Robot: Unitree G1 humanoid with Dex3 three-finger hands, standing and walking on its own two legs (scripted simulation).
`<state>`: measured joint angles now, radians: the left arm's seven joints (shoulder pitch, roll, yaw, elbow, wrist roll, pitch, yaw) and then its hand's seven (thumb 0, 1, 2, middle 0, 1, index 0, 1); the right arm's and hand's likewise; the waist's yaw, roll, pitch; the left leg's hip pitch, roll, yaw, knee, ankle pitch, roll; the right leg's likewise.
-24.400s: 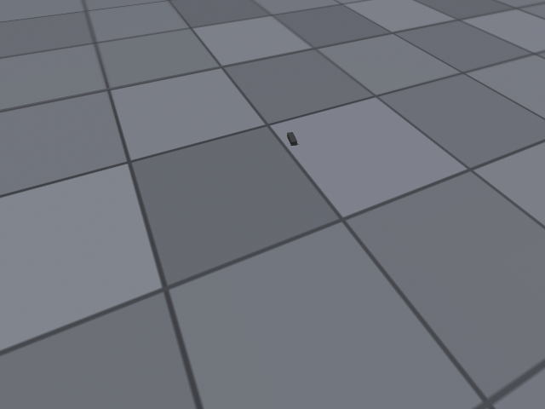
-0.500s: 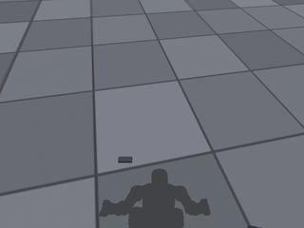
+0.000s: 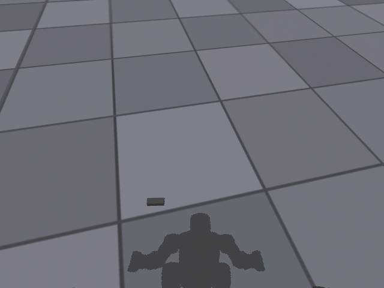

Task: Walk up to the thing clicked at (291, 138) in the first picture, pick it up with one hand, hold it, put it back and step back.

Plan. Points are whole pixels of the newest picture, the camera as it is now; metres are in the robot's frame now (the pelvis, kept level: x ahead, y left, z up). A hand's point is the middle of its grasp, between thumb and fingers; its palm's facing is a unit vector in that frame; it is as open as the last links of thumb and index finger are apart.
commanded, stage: stand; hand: left
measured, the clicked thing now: (155, 201) +0.68 +0.20 -0.77
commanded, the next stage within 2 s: walk up in 0.82 s
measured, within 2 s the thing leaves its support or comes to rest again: neither
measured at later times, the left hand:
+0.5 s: hand out of the picture +0.04 +0.25 -0.16, palm faces -0.03 -0.94 -0.33, open 7.3 cm
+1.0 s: hand out of the picture +0.05 +0.27 -0.16, palm faces +0.03 -0.94 -0.33, open 7.3 cm
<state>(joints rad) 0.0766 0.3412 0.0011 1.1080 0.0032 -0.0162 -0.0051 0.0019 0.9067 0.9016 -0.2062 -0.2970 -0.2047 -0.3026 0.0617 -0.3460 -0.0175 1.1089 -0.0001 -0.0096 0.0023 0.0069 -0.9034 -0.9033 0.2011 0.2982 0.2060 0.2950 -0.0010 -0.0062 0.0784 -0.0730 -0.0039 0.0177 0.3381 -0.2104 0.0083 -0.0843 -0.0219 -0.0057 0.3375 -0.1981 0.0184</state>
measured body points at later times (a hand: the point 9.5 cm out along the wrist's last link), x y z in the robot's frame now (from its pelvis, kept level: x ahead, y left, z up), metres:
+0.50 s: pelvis -0.02 -0.01 +0.00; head -0.01 -0.01 +0.45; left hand +0.04 +0.30 -0.13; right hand +0.04 -0.31 -0.13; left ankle -0.01 +0.11 -0.75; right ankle -0.01 -0.13 -0.75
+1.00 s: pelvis +0.01 +0.00 -0.01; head +0.01 +0.01 +0.44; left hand +0.05 +0.32 -0.13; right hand +0.07 -0.32 -0.13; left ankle +0.00 +0.11 -0.73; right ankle -0.01 -0.13 -0.75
